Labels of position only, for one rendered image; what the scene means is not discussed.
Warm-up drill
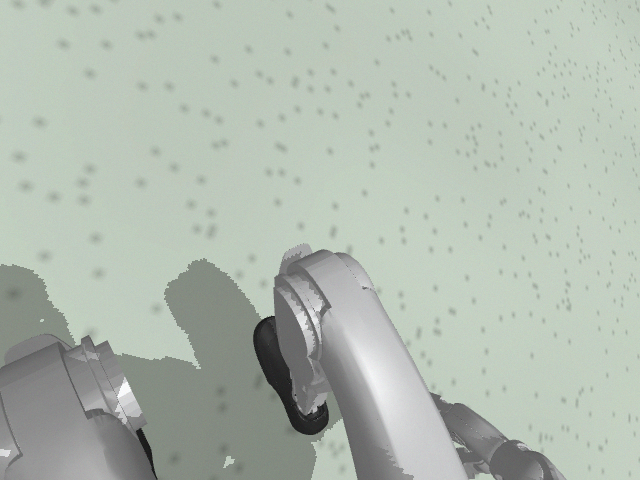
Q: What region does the right robot hand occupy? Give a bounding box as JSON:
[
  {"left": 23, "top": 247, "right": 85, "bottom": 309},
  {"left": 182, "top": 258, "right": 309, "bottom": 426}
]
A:
[{"left": 430, "top": 392, "right": 509, "bottom": 479}]

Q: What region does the right robot foot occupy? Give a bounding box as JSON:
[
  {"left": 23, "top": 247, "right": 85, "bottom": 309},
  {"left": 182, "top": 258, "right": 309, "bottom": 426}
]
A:
[{"left": 253, "top": 316, "right": 329, "bottom": 435}]

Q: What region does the right robot arm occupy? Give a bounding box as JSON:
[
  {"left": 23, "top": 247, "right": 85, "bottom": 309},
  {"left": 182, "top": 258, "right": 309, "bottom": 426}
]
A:
[{"left": 489, "top": 440, "right": 567, "bottom": 480}]

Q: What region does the left robot foot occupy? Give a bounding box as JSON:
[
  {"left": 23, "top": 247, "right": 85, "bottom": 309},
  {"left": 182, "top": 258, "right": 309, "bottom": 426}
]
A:
[{"left": 136, "top": 428, "right": 158, "bottom": 480}]

